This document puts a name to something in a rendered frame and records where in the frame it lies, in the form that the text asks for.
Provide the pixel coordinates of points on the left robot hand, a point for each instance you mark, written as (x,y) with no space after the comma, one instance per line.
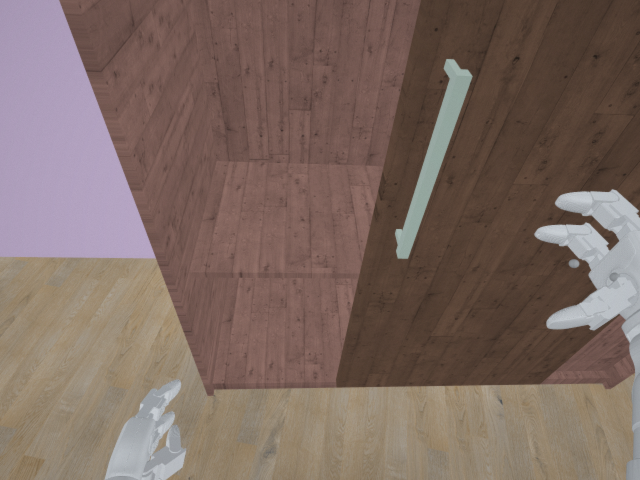
(140,437)

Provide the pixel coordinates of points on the right robot hand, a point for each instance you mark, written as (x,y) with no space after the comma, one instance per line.
(622,296)

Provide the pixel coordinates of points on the wardrobe door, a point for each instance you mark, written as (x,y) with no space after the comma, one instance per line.
(553,107)
(602,352)

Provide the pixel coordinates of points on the handle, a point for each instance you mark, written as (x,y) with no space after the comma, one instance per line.
(455,94)

